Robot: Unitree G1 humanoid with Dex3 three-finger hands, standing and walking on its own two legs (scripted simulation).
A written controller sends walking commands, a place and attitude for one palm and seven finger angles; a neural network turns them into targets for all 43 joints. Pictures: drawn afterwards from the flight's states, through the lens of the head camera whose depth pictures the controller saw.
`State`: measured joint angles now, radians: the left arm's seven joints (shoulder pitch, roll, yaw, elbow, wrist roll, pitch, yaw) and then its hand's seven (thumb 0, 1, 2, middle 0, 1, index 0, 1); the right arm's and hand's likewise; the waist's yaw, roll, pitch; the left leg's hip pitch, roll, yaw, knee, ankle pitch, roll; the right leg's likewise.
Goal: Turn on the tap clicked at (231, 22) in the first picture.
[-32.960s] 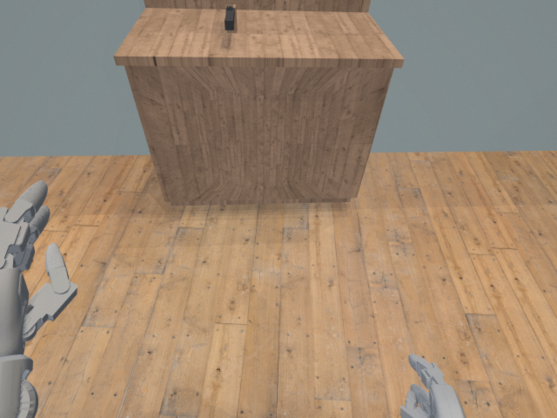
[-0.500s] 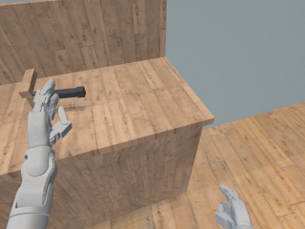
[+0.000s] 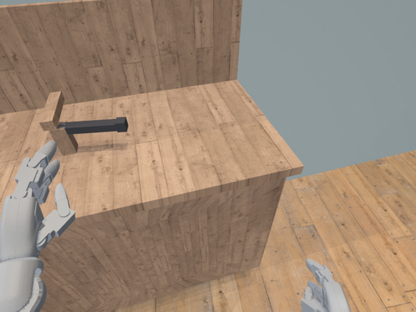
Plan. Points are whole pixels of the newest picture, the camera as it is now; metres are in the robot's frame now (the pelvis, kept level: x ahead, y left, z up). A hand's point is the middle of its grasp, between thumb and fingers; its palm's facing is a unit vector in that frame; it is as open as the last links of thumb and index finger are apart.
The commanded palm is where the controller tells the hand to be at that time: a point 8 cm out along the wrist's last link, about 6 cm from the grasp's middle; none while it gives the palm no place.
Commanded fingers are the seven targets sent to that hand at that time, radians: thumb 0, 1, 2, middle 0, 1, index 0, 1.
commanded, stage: draw the hand back beside the body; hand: left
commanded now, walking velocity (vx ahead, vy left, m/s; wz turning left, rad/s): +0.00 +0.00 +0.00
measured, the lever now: (121, 124) +0.51 +0.30 +0.09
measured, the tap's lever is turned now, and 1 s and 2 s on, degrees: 80 80 80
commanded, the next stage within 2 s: step back with the hand held close in 0.26 s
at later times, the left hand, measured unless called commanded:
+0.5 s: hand (72, 211) +0.21 +0.24 +0.15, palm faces +0.43 -0.83 -0.37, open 7.4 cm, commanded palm +0.16 +0.27 +0.17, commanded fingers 0.00 0.90 0.90 -0.20 -0.30 -0.20 -0.30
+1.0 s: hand (35, 249) +0.15 +0.27 +0.14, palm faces +0.41 -0.81 -0.43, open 7.4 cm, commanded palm +0.10 +0.31 +0.17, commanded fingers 0.00 0.90 0.90 -0.20 -0.30 -0.20 -0.30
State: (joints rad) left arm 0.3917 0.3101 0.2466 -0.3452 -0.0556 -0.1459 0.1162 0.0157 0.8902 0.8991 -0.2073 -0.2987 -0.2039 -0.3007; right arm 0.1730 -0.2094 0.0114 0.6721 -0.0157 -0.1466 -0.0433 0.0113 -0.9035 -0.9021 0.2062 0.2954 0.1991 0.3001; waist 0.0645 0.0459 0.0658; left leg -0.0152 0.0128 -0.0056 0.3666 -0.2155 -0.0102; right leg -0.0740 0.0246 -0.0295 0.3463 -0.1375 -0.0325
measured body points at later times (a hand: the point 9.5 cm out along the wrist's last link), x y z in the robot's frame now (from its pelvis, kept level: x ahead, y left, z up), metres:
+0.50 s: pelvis +0.00 -0.01 +0.00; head -0.02 -0.03 +0.45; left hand +0.18 +0.28 +0.17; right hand +0.19 -0.22 -0.08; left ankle +0.00 +0.13 -0.74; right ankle +0.04 -0.10 -0.75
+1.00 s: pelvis -0.06 +0.03 -0.02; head -0.05 +0.02 +0.43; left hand +0.12 +0.31 +0.16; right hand +0.11 -0.21 -0.10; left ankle +0.00 +0.13 -0.75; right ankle +0.04 -0.10 -0.74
